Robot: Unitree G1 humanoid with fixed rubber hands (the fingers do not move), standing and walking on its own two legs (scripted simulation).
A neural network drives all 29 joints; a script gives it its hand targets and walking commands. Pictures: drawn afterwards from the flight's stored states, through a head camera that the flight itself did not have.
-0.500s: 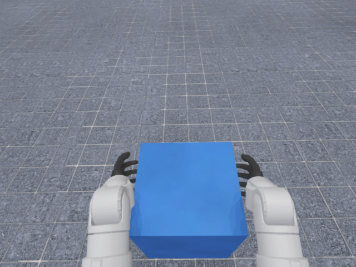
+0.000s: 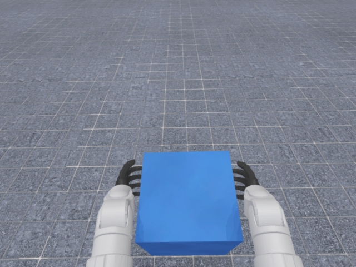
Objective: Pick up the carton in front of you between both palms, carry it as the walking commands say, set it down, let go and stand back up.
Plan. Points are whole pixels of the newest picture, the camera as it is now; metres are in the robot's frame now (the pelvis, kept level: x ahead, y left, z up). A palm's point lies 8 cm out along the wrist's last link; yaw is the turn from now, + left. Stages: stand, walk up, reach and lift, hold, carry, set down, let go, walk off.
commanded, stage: carry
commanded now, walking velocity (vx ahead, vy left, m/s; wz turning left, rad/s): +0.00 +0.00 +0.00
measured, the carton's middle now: (187, 207) +0.30 +0.00 -0.06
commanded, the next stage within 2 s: hold in 0.68 s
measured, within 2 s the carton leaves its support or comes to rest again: neither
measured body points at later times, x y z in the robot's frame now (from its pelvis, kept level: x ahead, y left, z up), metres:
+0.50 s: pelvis -0.01 -0.01 +0.00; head -0.03 -0.01 +0.45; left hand +0.29 +0.14 +0.03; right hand +0.29 -0.16 +0.03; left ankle +0.08 +0.12 -0.73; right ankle -0.06 -0.09 -0.73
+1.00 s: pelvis -0.01 +0.02 +0.01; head -0.04 +0.04 +0.46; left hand +0.32 +0.10 +0.04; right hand +0.24 -0.19 +0.04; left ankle +0.08 +0.15 -0.73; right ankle -0.06 -0.09 -0.73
